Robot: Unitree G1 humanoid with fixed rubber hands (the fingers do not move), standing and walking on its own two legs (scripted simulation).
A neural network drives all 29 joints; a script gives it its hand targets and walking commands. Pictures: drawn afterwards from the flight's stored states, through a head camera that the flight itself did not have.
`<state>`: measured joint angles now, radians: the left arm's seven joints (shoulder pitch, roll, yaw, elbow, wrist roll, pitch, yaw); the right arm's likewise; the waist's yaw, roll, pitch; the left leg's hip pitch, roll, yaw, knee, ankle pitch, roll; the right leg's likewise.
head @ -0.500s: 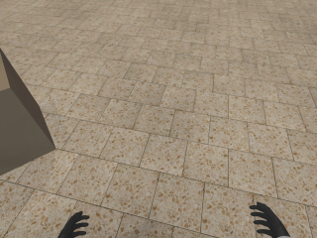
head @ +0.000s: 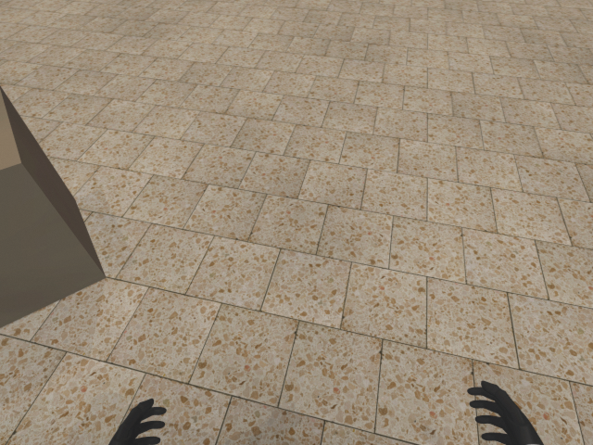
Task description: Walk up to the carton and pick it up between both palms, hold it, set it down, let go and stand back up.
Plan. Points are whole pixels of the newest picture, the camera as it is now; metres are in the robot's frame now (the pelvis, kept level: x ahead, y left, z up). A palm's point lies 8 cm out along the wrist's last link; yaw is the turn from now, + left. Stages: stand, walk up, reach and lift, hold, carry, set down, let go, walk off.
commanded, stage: stand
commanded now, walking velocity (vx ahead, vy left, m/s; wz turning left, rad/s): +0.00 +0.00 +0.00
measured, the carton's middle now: out of the picture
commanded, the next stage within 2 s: none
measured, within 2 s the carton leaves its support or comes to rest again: neither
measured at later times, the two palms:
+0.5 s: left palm out of the picture +0.11 +0.26 -0.10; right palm out of the picture +0.14 -0.28 -0.07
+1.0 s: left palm out of the picture +0.11 +0.26 -0.10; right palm out of the picture +0.13 -0.28 -0.08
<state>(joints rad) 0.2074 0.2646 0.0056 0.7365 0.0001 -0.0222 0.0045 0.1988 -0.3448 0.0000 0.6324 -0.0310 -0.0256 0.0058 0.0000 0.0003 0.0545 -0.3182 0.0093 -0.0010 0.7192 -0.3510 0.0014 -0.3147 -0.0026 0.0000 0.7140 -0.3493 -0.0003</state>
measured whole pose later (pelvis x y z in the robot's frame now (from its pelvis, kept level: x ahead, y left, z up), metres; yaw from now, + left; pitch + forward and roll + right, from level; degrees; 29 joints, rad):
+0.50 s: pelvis +0.00 +0.00 +0.00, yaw +0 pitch -3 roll +0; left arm 0.21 0.27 0.01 0.76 0.00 -0.02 0.00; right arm 0.20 -0.35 0.00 0.65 -0.03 -0.03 0.01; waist 0.00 0.00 0.07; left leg -0.32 0.01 0.00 0.72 -0.35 0.00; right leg -0.31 0.00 0.00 0.71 -0.35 0.00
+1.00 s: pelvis -0.01 +0.00 +0.00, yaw +0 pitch -3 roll +0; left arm 0.21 0.27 0.01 0.78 0.00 -0.02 0.00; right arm 0.20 -0.35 0.00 0.68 -0.03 -0.03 0.01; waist 0.00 0.00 0.06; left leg -0.32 0.01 0.00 0.72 -0.34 0.00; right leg -0.31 0.00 0.00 0.71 -0.34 0.00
